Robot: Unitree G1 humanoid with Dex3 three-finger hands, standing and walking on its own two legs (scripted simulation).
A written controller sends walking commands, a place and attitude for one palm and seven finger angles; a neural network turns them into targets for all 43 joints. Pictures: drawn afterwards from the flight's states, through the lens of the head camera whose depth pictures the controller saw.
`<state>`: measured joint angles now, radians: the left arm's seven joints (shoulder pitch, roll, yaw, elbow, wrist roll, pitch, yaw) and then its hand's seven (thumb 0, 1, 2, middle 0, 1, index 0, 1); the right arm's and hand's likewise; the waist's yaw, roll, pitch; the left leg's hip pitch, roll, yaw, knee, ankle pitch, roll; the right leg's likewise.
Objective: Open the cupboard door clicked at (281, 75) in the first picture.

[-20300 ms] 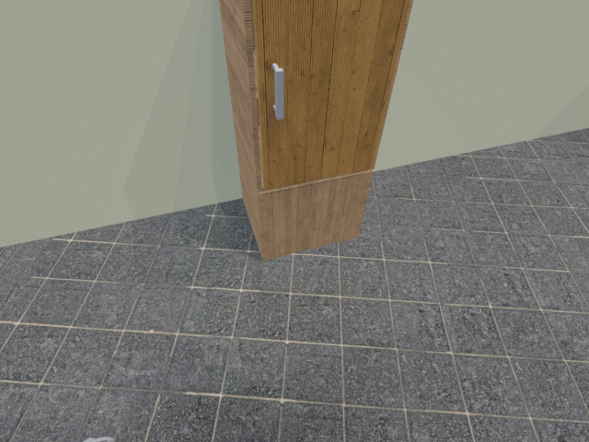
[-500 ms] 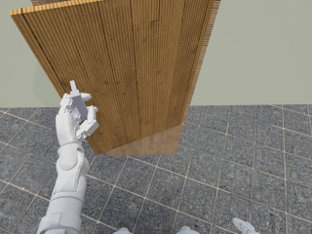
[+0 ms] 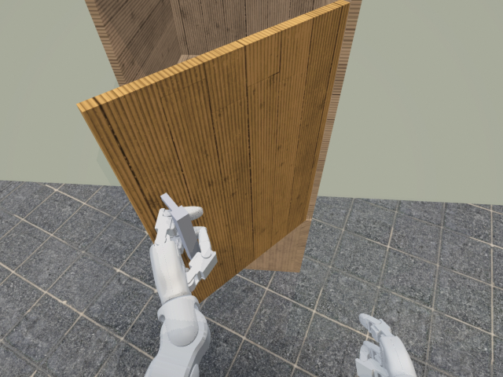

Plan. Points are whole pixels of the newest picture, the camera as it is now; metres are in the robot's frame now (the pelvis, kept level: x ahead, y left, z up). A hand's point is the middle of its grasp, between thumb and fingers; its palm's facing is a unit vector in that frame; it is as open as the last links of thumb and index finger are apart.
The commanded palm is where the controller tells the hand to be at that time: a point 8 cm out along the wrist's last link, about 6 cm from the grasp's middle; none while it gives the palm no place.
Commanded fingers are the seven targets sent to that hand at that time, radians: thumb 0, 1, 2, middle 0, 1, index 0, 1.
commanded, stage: open thumb and fingers to let go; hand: left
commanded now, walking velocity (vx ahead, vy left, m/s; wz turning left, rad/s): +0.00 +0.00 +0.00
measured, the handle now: (182, 229) +0.33 +0.13 +0.07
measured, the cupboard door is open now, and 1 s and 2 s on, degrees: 44 43 43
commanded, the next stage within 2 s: slide the hand sideways off the handle in 0.72 s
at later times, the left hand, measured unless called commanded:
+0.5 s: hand (202, 254) +0.29 +0.09 +0.07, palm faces +0.35 -0.94 -0.01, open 13.6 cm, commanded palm +0.25 +0.14 +0.06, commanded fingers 0.00 -0.50 0.30 -0.22 -0.75 -0.22 -0.75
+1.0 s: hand (189, 269) +0.27 +0.11 +0.06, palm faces -0.10 -0.99 -0.11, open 16.0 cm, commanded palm +0.25 +0.14 +0.06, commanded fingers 0.00 -0.50 0.30 -0.15 -0.30 -0.15 -0.30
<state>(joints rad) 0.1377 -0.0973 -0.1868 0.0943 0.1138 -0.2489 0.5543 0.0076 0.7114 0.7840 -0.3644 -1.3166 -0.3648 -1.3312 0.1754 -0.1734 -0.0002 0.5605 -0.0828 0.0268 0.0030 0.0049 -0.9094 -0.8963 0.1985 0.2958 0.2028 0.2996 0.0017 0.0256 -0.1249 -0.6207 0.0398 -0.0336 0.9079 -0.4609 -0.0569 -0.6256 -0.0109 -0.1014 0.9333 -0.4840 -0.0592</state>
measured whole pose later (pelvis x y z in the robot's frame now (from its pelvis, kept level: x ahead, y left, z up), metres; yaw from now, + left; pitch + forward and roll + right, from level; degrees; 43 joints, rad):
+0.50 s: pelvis -0.02 +0.00 +0.00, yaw +0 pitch +9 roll +1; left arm 0.03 -0.07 -0.13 0.23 0.05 -0.31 0.51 0.00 -0.39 0.35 -0.29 -1.12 -0.29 -1.12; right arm 0.20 -0.20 -0.02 0.60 -0.07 0.00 -0.01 0.01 -0.91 -0.90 0.20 0.30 0.20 0.30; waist 0.00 0.03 -0.11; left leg -0.63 0.03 -0.03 0.89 -0.42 -0.05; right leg -0.64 -0.02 -0.09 0.92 -0.44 -0.06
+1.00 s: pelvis -0.03 +0.04 +0.00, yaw +0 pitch +8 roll -1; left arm -0.02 0.10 -0.18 0.23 -0.01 -0.33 0.08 -0.02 -0.50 0.30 -0.25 -0.45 -0.16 -0.45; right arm 0.23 -0.21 0.02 0.56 -0.02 -0.02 -0.03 0.01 -0.91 -0.90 0.20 0.30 0.20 0.30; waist 0.01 0.04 -0.08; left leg -0.66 0.01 -0.02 0.95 -0.43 -0.01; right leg -0.65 -0.04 -0.09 0.94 -0.43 -0.02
